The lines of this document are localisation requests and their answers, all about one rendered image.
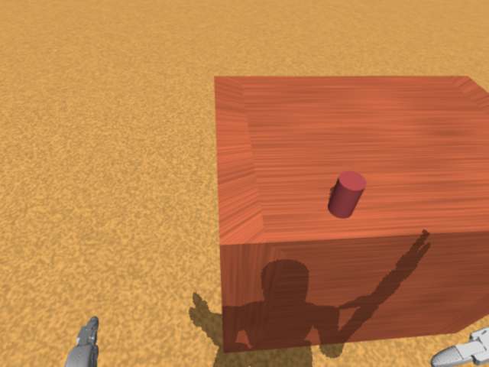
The right robot hand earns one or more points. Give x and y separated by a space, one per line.
476 350

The can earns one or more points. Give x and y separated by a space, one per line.
346 194

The left robot hand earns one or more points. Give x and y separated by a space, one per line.
86 352

